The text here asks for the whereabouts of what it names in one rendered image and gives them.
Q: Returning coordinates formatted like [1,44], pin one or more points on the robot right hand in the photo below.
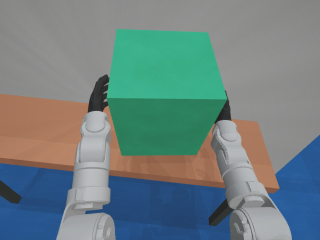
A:
[225,113]

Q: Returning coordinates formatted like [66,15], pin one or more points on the left robot upper arm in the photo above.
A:
[93,226]

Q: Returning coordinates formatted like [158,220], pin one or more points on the left robot forearm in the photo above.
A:
[90,185]

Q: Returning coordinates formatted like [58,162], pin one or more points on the right robot upper arm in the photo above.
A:
[258,223]

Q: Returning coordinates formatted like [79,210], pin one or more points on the right robot forearm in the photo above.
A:
[243,190]

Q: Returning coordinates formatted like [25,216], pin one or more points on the table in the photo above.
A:
[45,133]

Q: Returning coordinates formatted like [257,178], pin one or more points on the carton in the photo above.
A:
[165,91]

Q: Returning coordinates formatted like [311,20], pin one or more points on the robot left hand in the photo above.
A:
[96,101]

